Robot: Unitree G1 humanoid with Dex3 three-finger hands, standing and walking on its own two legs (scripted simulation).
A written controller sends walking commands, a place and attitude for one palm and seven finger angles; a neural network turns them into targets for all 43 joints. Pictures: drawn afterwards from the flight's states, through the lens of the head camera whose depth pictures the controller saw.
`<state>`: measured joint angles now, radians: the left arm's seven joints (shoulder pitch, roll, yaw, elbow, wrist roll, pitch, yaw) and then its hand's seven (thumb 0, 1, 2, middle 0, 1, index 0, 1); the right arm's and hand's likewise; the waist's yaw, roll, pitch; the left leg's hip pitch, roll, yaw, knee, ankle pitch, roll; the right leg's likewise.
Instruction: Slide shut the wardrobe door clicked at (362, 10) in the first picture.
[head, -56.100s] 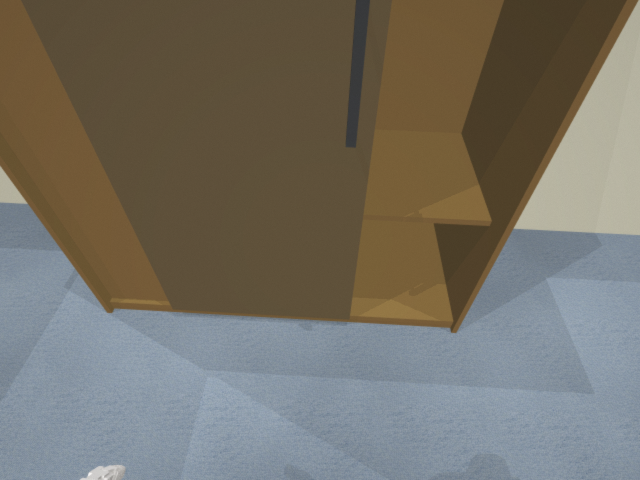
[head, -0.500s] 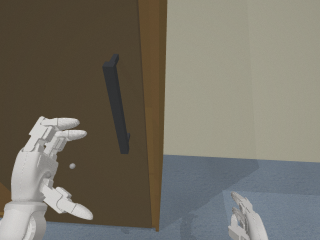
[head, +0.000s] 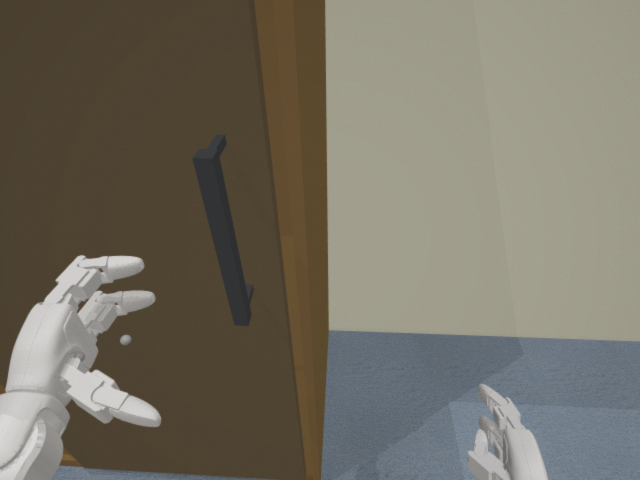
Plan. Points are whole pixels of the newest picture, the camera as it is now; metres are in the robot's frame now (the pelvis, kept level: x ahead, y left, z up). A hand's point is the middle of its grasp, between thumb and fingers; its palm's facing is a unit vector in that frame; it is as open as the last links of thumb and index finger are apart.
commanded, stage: draw the hand back to the body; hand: left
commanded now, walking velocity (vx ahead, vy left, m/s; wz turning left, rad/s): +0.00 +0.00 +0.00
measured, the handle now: (231, 240) +0.34 +0.16 +0.17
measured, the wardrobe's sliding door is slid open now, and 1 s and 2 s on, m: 0.02 0.02 0.02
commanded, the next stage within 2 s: step back with the hand held close in 1.08 s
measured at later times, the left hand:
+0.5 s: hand (102, 323) +0.20 +0.26 +0.17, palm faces +0.40 -0.83 -0.37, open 10.8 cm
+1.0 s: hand (79, 317) +0.21 +0.29 +0.17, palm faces +0.45 -0.82 -0.35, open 7.5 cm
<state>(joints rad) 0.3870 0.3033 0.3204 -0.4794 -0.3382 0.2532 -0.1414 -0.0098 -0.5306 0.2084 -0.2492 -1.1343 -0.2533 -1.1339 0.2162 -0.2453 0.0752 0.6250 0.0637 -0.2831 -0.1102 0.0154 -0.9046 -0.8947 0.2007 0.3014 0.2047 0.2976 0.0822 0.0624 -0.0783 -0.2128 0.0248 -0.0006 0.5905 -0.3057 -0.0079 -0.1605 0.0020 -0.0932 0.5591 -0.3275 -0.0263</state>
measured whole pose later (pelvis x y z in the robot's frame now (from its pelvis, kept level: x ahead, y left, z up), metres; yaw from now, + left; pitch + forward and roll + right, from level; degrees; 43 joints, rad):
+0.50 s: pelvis +0.01 +0.01 +0.01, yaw -2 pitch -5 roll +0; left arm 0.48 0.34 0.30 -0.39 -0.07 -0.12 0.11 0.00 0.22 0.57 -0.23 -0.69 -0.23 -0.69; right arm 0.22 -0.22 0.02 0.66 0.00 -0.19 -0.07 0.02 -0.91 -0.89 0.20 0.30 0.20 0.30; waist 0.07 0.06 0.01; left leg -0.13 0.01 0.05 0.48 -0.27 0.01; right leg -0.10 -0.01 -0.05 0.47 -0.29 -0.01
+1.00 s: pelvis +0.01 +0.02 +0.01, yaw -2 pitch -5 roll +0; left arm 0.43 0.34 0.33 -0.37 -0.08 -0.08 0.11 0.02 0.87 0.89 -0.21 -0.31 -0.21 -0.31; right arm 0.20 -0.22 0.02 0.64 -0.01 -0.13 -0.06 0.01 -0.91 -0.89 0.20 0.30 0.21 0.30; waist 0.08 0.04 0.02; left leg -0.10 0.00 0.05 0.45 -0.26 0.02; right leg -0.06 -0.02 -0.05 0.42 -0.26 0.01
